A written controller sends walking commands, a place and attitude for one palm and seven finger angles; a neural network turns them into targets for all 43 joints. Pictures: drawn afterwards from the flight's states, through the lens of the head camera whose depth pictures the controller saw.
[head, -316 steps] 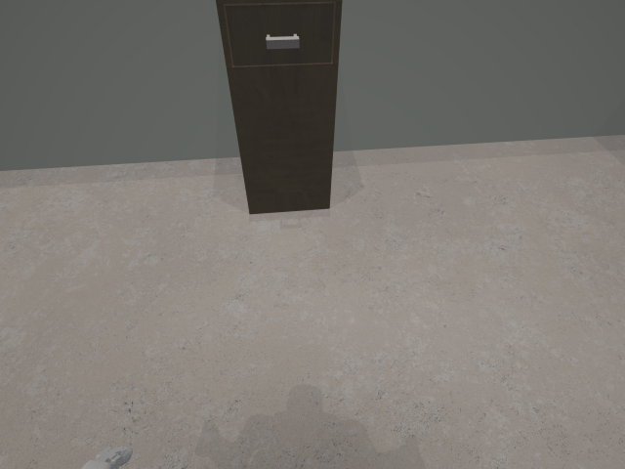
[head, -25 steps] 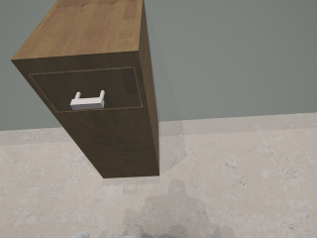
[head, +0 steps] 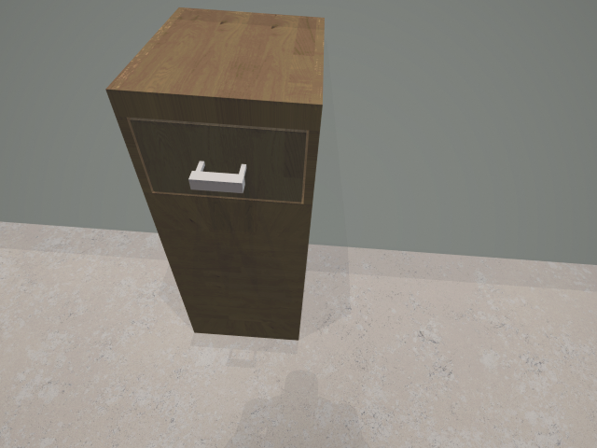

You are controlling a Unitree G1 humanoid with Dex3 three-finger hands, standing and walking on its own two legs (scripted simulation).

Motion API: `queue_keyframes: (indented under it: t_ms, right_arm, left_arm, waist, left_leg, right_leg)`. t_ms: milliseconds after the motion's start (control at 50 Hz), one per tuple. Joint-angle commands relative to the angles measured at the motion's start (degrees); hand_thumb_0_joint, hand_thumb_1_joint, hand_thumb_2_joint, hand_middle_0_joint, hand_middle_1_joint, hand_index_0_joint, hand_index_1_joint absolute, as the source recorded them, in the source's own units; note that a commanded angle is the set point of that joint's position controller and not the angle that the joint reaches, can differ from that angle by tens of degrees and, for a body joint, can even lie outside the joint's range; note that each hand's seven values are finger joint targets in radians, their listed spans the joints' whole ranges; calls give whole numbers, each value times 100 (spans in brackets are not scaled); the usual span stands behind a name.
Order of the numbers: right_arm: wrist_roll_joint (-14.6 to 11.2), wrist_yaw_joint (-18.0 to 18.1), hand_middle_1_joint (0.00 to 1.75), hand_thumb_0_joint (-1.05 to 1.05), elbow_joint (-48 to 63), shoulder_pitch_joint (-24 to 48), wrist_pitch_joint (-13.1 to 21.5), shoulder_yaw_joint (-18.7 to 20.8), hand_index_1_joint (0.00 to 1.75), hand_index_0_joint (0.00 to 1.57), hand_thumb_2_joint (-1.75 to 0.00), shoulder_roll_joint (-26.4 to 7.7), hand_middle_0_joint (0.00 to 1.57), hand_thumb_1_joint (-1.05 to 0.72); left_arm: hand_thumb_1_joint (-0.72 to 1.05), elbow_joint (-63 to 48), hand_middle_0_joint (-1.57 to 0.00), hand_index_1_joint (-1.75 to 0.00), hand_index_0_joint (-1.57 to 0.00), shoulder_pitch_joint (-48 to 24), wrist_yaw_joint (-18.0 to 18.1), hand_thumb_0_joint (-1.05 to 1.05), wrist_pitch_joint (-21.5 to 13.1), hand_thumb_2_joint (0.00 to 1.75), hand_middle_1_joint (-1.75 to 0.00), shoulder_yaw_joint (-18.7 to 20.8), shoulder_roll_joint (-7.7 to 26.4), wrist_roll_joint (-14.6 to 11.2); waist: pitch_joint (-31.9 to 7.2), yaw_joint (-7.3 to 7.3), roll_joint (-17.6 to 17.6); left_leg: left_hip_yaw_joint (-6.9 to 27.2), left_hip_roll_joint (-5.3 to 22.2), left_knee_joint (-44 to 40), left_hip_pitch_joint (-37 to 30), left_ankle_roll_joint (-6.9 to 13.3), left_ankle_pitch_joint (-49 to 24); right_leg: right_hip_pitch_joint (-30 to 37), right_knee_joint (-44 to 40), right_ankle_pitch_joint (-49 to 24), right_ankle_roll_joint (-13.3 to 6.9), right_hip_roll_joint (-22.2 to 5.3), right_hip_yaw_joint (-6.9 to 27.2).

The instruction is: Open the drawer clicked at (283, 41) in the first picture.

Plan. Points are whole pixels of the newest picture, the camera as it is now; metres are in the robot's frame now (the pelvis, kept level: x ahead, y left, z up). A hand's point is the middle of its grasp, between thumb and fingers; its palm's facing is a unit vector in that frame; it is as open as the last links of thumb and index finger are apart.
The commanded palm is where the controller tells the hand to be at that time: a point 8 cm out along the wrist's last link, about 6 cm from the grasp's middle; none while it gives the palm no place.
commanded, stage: come to a stop and stand still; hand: left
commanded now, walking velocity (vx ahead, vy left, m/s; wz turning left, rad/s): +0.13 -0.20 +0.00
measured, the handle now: (219, 174) +0.59 +0.21 +0.01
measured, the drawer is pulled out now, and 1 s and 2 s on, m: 0.00 0.00 0.00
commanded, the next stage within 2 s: look again from close up in 0.86 s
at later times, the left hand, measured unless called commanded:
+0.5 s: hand out of the picture +0.11 +0.15 -0.17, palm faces +0.02 -0.97 -0.23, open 7.3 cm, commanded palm none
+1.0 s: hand out of the picture +0.04 +0.13 -0.17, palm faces +0.05 -0.98 -0.20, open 7.3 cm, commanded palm none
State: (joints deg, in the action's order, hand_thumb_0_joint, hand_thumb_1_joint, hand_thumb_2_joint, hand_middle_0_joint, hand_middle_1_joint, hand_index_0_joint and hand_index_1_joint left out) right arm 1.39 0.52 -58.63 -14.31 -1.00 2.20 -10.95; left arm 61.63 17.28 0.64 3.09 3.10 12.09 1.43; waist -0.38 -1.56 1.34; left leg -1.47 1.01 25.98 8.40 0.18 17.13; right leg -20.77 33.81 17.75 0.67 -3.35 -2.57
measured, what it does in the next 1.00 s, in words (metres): steps on the spot: right foot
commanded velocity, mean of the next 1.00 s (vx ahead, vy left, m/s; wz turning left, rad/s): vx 0.01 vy -0.03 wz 0.00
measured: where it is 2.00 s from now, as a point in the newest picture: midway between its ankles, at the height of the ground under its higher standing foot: outside the picture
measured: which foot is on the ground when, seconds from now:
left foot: down 0.00-0.98, up 1.00-1.00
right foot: up 0.00-0.34, down 0.36-1.00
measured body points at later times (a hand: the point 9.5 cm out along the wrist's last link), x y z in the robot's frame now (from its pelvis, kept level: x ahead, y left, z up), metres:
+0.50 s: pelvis +0.05 -0.03 +0.00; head +0.07 -0.05 +0.45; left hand +0.11 +0.20 -0.15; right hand -0.02 -0.24 -0.17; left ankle -0.01 +0.11 -0.73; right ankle +0.03 -0.12 -0.74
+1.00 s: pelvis +0.06 -0.03 +0.00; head +0.08 -0.04 +0.45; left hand +0.04 +0.18 -0.15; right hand +0.08 -0.26 -0.16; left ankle +0.01 +0.11 -0.73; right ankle +0.03 -0.12 -0.74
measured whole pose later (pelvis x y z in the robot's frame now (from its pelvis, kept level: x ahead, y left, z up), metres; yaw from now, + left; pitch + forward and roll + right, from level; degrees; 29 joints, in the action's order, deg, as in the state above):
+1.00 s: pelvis +0.06 -0.03 +0.00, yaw +1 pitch +0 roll +0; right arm 0.4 2.1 -64.8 -13.6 -0.8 0.2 -9.5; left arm 66.2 17.0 2.6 -1.4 -0.3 7.2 0.9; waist 2.1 -0.6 -1.5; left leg -4.2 5.1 27.6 8.3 -2.1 17.1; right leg -7.7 23.2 15.5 -2.0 1.0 -6.0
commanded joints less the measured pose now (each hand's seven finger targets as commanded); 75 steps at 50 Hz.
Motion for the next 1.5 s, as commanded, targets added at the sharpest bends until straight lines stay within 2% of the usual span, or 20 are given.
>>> queue_keyframes:
  t_ms: [0, 80, 180, 240, 300, 360, 400, 460, 540, 580, 740, 920, 940, 980, 1000, 1040, 1080, 1120, 1320, 1480]
  right_arm:
    - [32, 128, 30, 0, 153, -27, 145, 55, 30, 20, -90, -825, 20, -90]
    - [-19, 211, 30, 0, -25, -556, 266, -12, 30, 20, -90, -582, 20, -90]
    - [11, 329, 30, 0, -307, -1135, 305, -14, 30, 20, -90, -497, 20, -90]
    - [34, 318, 30, 0, -420, -1108, 268, 16, 30, 20, -90, -527, 20, -90]
    - [-27, 290, 30, 0, -510, -1032, 250, 46, 30, 20, -90, -471, 20, -90]
    - [-130, 206, 30, 0, -476, -1075, 254, -79, 30, 20, -90, 92, 20, -90]
    - [-98, 241, 30, 0, -512, -964, 151, -53, 30, 20, -90, 122, 20, -90]
    - [-105, 241, 30, 0, -635, -958, 107, -54, 30, 20, -90, 158, 20, -90]
    - [-50, 229, 30, 0, -838, -954, 150, -90, 30, 20, -90, 54, 20, -90]
    - [-55, 202, 30, 0, -797, -739, 113, -81, 30, 20, -90, 11, 20, -90]
    - [-63, 233, 30, 0, -700, -540, 143, -114, 30, 20, -90, -141, 20, -90]
    - [-78, 236, 30, 0, -658, -421, 139, -149, 30, 20, -90, -233, 20, -90]
    - [-132, 134, 30, 0, -222, 244, 220, -73, 30, 20, -90, -431, 20, -90]
    - [-118, 109, 30, 0, 86, -158, 117, -125, 30, 20, -90, -38, 20, -90]
    - [-115, 93, 30, 0, 69, -273, 162, -110, 30, 20, -90, -31, 20, -90]
    - [-114, 97, 30, 0, -2, -503, 181, -122, 30, 20, -90, -76, 20, -90]
    - [-58, 115, 30, 0, -70, -596, 212, -124, 30, 20, -90, -269, 20, -90]
    - [-39, 120, 30, 0, -21, -404, 174, -144, 30, 20, -90, -290, 20, -90]
    - [-24, 100, 30, 0, 23, -512, 230, -155, 30, 20, -90, -453, 20, -90]
    - [-32, 105, 30, 0, -97, -698, 273, -168, 30, 20, -90, -398, 20, -90]
  left_arm:
    - [90, -340, -20, -30, -20, -216, -64, 0, -162, 90, -30, 56, 243, 52]
    - [90, -143, -20, -30, -20, -17, -117, 0, -252, 90, -30, 37, 223, 11]
    - [90, -290, -20, -30, -20, -391, -83, 0, -217, 90, -30, -10, 153, -35]
    - [90, -299, -20, -30, -20, -517, -60, 0, -276, 90, -30, -67, -21, -93]
    - [90, -86, -20, -30, -20, -88, -27, 0, -379, 90, -30, -52, 8, -111]
    - [90, 213, -20, -30, -20, 388, 115, 0, -480, 90, -30, -13, 548, -120]
    - [90, 235, -20, -30, -20, 312, 151, 0, -492, 90, -30, -9, 526, -102]
    - [90, 168, -20, -30, -20, -108, 194, 0, -429, 90, -30, -99, 222, -102]
    - [90, 95, -20, -30, -20, -343, 152, 0, -380, 90, -30, -153, 53, -184]
    - [90, 86, -20, -30, -20, -384, 151, 0, -335, 90, -30, -139, 59, -128]
    - [90, 189, -20, -30, -20, -44, 162, 0, -422, 90, -30, -164, 243, -127]
    - [90, 281, -20, -30, -20, 176, 173, 0, -431, 90, -30, -208, 221, -123]
    - [90, 478, -20, -30, -20, 824, 417, 0, -588, 90, -30, -154, 422, -29]
    - [90, 207, -20, -30, -20, 747, 343, 0, -650, 90, -30, -185, 506, -26]
    - [90, 125, -20, -30, -20, 615, 323, 0, -642, 90, -30, -200, 431, -3]
    - [90, 6, -20, -30, -20, 419, 280, 0, -605, 90, -30, -232, 356, -62]
    - [90, -71, -20, -30, -20, 298, 248, 0, -499, 90, -30, -267, 108, -110]
    - [90, -59, -20, -30, -20, 330, 216, 0, -439, 90, -30, -277, 41, -75]
    - [90, -90, -20, -30, -20, 475, 117, 0, -351, 90, -30, -298, 16, -34]
    - [90, -106, -20, -30, -20, 526, 105, 0, -372, 90, -30, -288, -40, -36]
  waist:
    - [996, 49, -1293]
    - [870, 156, -769]
    - [567, 337, -908]
    - [323, 391, -1181]
    - [72, 155, -914]
    - [-400, 92, 534]
    - [-297, 75, 1286]
    - [34, 199, 732]
    - [299, 218, -200]
    - [662, 187, -245]
    - [109, 199, -146]
    - [217, 187, -120]
    - [655, -149, 495]
    - [13, 190, 533]
    - [-388, 238, 522]
    - [-756, 341, 502]
    - [-331, 307, -220]
    - [455, 207, -367]
    - [740, 103, -395]
    - [444, 91, -238]
  left_leg:
    - [1697, 1485, -2314, 1013, 572, 1963]
    - [1003, 1209, -1895, 10, 546, -74]
    - [919, 1491, -1160, -759, 820, -3314]
    - [756, 1382, -730, -771, 832, -3863]
    - [565, 1040, -178, -463, 450, -3402]
    - [-84, 301, 254, 1097, -117, 241]
    - [-61, 344, 895, 956, -140, 1079]
    - [24, 464, 744, 778, -117, 723]
    - [152, 679, -422, -45, -52, -1632]
    - [70, 706, -481, 174, -63, -1069]
    - [-62, 682, -433, -302, -89, -1795]
    - [-87, 678, -563, -404, -60, -1680]
    - [-469, 514, 1045, 776, -184, -594]
    - [-207, 254, 1132, 906, 91, 541]
    - [-239, 261, 966, 945, 118, 482]
    - [-223, 192, 249, 314, 84, -229]
    - [77, 560, 68, 67, 180, -1392]
    - [179, 643, -104, 523, 222, -979]
    - [629, 676, -1047, 1132, 355, 711]
    - [667, 679, -1104, 922, 399, 420]
  right_leg:
    - [-755, 1741, 246, 1, 128, 299]
    - [-1206, 2154, -237, 123, 96, 307]
    - [-1050, 1495, 188, 187, 4, 235]
    - [-302, 416, 508, 80, 88, 9]
    - [845, -1150, -951, 38, 172, -173]
    - [2627, -1062, -3972, -562, -1358, 1118]
    - [2312, -1214, -4608, -847, -1311, 1046]
    - [1883, -1194, -4306, -897, -1130, 647]
    - [1079, -1134, -2202, -370, -404, 188]
    - [837, -1491, -1130, -263, -283, 226]
    - [1441, -1381, -2745, -248, -399, 267]
    - [1365, -1462, -2566, -252, -378, 301]
    - [1339, -1334, -5445, 279, -840, 931]
    - [2061, -976, -6670, -104, -1136, 878]
    - [2314, -763, -6462, -466, -1028, 608]
    - [2112, -607, -5054, -497, -787, 401]
    - [1241, -645, -2338, -326, -369, 244]
    - [802, -972, -925, -302, -215, 288]
    - [856, -794, -288, -239, -97, 129]
    - [906, -792, -511, -227, -147, 152]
